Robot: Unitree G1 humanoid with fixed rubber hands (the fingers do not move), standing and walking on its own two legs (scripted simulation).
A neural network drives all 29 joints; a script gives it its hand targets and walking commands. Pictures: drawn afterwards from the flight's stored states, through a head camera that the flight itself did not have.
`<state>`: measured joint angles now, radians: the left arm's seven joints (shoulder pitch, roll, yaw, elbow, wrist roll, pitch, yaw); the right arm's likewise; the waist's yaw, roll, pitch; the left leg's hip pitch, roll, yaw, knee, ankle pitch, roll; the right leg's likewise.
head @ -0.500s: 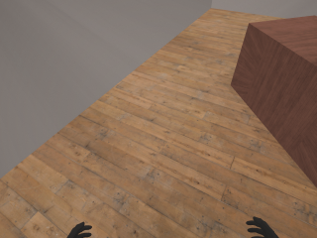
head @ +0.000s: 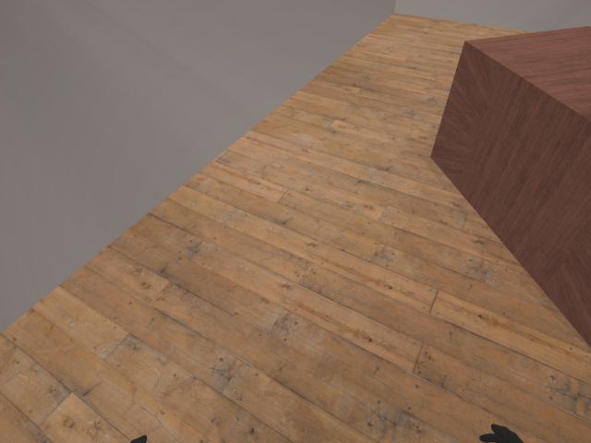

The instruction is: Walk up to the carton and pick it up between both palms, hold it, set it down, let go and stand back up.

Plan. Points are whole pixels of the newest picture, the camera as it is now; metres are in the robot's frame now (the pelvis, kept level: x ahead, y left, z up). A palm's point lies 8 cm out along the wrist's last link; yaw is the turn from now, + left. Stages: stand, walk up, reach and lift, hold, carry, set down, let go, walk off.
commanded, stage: stand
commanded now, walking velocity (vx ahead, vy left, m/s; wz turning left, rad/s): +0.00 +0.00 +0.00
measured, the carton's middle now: out of the picture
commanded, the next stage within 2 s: walk up in 1.06 s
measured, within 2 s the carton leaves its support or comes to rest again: neither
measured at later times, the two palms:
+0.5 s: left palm out of the picture +0.10 +0.27 -0.11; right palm out of the picture +0.10 -0.29 -0.10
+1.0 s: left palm out of the picture +0.06 +0.28 -0.11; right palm out of the picture +0.06 -0.29 -0.10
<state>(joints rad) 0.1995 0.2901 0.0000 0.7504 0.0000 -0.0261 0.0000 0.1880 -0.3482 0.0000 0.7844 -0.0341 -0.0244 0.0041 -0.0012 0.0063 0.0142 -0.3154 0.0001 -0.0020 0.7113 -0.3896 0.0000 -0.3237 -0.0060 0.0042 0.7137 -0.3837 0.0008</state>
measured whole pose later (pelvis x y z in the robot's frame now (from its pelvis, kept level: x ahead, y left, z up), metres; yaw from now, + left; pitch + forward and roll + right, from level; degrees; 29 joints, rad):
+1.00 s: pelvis -0.02 +0.00 +0.01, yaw +0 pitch -1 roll +0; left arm 0.20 0.30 0.00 0.94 0.00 -0.03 0.00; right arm 0.19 -0.35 0.00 0.98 -0.03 -0.03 0.00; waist 0.00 0.01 0.01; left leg -0.32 0.00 -0.01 0.66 -0.33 0.00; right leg -0.31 -0.01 0.00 0.64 -0.32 0.00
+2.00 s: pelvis +0.15 -0.03 +0.01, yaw -33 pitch +1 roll +0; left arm 0.23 0.42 0.00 0.83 0.00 -0.02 -0.07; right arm 0.17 -0.49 -0.02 0.79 -0.03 -0.08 0.05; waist 0.00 0.02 0.05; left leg -0.34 0.05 0.08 0.60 -0.25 0.00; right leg -0.28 0.01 0.23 0.71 -0.41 0.00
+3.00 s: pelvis +0.56 -0.13 +0.01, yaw -65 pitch +2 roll -2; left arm 0.26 0.46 0.00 0.82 0.00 -0.07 0.00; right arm 0.31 -0.47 -0.02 0.80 -0.04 -0.04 0.04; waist -0.10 0.00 0.09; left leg -0.34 0.07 0.17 0.65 -0.34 0.04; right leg -0.59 0.01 0.05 1.13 -0.36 -0.07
